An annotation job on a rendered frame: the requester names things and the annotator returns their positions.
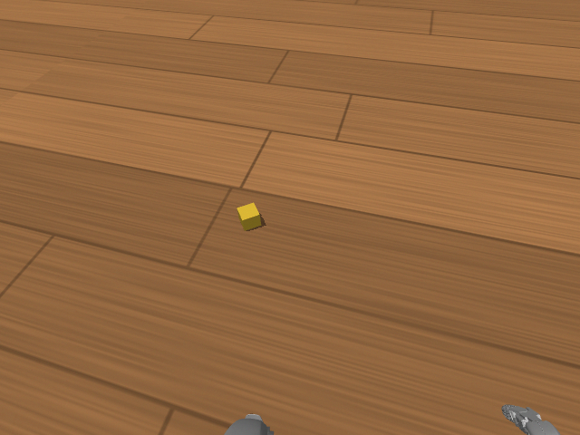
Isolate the small box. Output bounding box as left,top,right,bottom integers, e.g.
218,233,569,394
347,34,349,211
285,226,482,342
237,203,261,231

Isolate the right robot hand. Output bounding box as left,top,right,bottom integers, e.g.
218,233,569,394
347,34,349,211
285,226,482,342
501,404,561,435

